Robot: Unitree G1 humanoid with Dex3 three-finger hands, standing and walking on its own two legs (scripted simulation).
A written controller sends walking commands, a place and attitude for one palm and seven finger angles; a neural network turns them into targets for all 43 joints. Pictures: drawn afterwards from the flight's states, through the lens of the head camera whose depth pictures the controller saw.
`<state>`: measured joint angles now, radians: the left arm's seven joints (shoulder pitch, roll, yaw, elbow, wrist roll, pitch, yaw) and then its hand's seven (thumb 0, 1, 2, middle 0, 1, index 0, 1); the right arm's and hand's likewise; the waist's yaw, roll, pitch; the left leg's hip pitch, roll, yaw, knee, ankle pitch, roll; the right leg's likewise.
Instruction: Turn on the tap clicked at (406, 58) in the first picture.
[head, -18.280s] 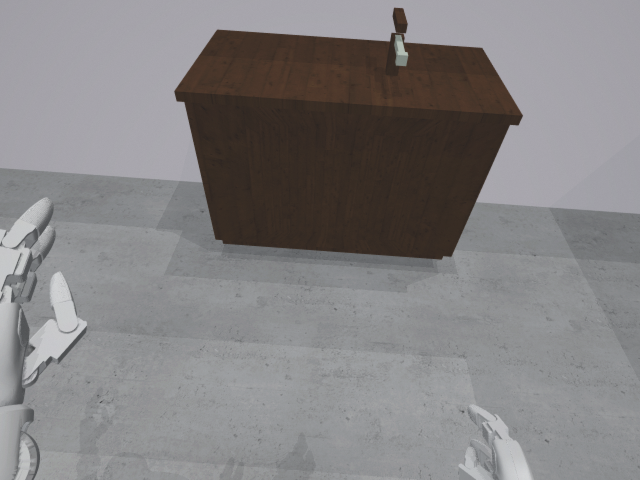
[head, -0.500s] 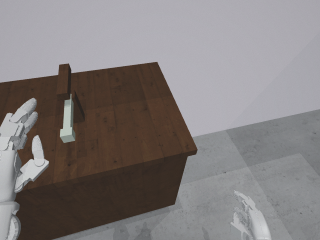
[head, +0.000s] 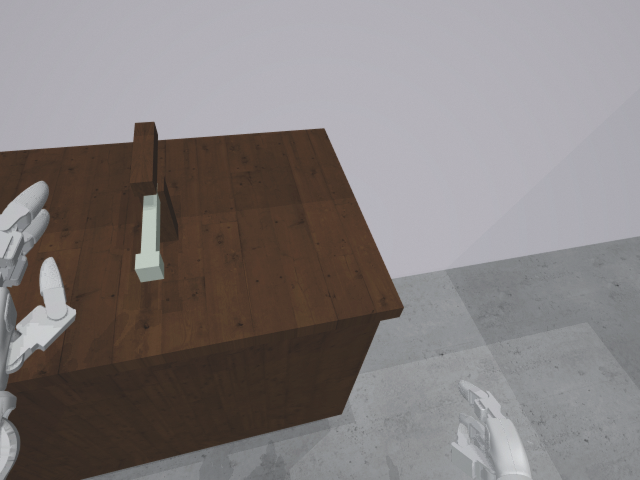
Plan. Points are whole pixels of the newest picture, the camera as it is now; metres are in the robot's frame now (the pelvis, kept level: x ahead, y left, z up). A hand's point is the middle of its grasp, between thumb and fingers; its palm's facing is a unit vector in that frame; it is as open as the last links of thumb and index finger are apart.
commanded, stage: look again from close up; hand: left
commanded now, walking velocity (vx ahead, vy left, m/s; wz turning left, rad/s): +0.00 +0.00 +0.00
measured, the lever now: (150, 266) +0.34 +0.25 +0.06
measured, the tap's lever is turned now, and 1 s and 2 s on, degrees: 0 0 0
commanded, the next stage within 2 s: shuffle to correct the standing spot in 0.42 s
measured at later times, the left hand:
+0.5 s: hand (56, 328) +0.20 +0.25 +0.16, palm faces +0.39 -0.84 -0.38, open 7.4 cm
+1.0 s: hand (163, 305) +0.23 +0.17 +0.16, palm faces +0.25 -0.86 -0.44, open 7.4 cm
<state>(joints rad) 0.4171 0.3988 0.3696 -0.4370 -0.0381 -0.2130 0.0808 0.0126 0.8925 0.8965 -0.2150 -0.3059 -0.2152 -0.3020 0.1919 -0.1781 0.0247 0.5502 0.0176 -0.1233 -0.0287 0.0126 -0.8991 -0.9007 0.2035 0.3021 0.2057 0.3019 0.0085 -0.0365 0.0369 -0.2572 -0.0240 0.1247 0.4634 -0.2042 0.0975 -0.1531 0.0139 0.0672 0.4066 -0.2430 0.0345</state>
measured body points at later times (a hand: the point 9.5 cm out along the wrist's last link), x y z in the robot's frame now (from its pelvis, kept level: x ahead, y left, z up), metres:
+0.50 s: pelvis -0.01 +0.00 +0.00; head +0.00 +0.02 +0.45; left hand +0.18 +0.30 +0.18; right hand +0.17 -0.22 -0.07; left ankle +0.03 +0.05 -0.74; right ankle -0.01 -0.15 -0.74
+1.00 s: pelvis +0.00 -0.05 -0.01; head +0.04 -0.04 +0.44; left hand +0.22 +0.22 +0.18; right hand +0.16 -0.29 -0.08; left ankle +0.03 +0.05 -0.74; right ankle -0.02 -0.14 -0.74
